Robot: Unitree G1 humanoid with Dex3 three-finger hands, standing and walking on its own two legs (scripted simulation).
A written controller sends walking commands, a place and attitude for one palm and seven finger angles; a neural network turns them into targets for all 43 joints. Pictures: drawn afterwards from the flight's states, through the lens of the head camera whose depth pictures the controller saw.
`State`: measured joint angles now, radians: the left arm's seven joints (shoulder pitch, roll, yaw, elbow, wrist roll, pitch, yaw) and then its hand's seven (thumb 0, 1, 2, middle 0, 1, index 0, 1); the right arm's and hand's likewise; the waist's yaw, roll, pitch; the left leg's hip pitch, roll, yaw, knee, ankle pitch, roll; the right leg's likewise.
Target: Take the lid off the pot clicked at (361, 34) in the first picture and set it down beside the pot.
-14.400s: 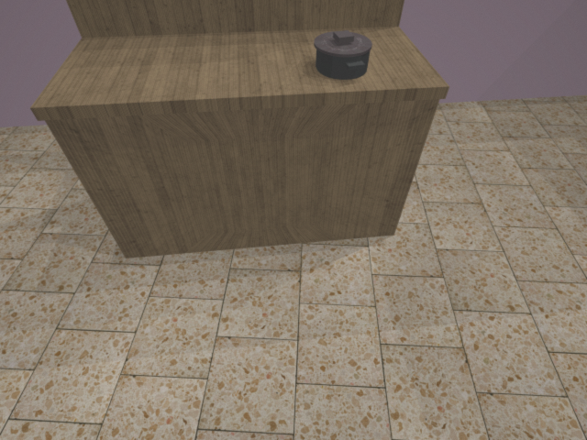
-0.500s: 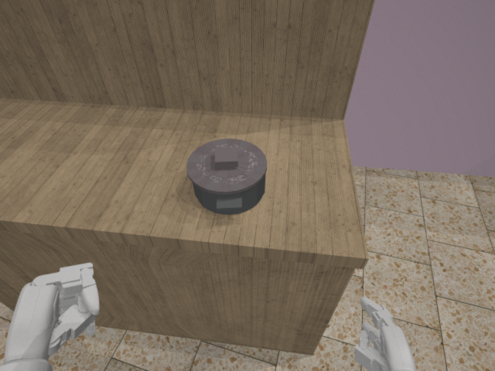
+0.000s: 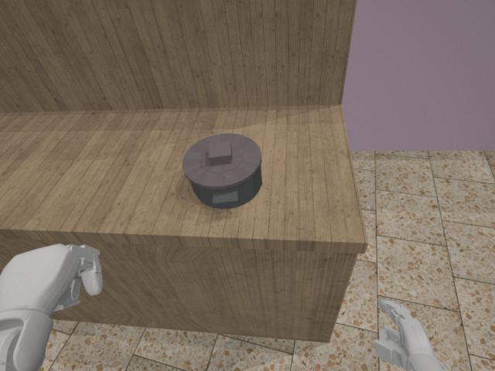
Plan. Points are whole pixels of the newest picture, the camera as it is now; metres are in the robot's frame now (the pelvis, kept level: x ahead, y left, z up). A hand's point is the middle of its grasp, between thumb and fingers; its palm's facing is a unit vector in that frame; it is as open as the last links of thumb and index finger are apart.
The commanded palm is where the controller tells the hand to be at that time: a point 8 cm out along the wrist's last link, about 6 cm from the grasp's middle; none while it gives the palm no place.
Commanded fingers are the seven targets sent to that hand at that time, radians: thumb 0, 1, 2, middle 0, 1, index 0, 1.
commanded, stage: reach forward and open the fingers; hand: left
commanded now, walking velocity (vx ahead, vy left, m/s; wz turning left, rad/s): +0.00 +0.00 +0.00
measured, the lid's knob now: (220, 152) +0.53 +0.14 +0.06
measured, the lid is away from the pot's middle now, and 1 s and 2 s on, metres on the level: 0.00 0.00 0.00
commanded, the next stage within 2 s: move the open hand above the knob in 0.78 s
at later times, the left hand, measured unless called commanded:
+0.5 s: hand (87, 255) +0.23 +0.27 +0.12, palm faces -0.17 -0.07 -0.98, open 8.1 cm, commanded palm +0.22 +0.26 +0.18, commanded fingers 0.00 -0.30 1.44 -0.83 -0.08 -0.83 -0.08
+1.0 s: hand (111, 215) +0.29 +0.25 +0.13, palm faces -0.17 -0.09 -0.98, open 10.1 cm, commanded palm +0.28 +0.24 +0.19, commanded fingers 0.00 -0.31 1.45 -0.84 -0.08 -0.84 -0.08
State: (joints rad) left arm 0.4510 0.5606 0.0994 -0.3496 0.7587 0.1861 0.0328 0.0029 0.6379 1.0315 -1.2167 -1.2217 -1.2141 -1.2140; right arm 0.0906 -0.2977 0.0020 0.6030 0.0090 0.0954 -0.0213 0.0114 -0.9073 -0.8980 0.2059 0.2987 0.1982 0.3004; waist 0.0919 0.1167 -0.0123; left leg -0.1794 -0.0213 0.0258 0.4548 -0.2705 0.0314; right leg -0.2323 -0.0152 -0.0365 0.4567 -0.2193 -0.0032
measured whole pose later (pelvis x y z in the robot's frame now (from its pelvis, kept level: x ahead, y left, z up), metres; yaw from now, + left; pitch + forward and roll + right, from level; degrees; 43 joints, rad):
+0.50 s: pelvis -0.02 +0.00 +0.00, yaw +1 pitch -3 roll +0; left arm 0.06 0.64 0.04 -0.16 0.76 0.03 -0.27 0.00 -0.09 1.38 -0.94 -0.35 -0.93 -0.35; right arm 0.11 -0.28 0.02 0.60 0.02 0.09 -0.01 0.01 -0.91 -0.90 0.21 0.30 0.20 0.30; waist 0.07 0.11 0.04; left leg -0.13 -0.04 0.00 0.38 -0.20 0.04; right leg -0.17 -0.03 -0.06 0.37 -0.16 0.00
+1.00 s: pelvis -0.02 +0.01 +0.00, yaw +2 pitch -1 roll +0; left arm -0.23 0.60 -0.07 0.00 0.78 0.15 -0.32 0.00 -0.30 1.44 -0.85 -0.09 -0.85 -0.08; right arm 0.08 -0.29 0.02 0.60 0.04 0.11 0.01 0.01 -0.91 -0.90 0.20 0.30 0.20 0.30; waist 0.06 0.11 0.03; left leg -0.15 -0.05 0.00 0.37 -0.20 0.04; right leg -0.20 -0.04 -0.06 0.39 -0.17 0.01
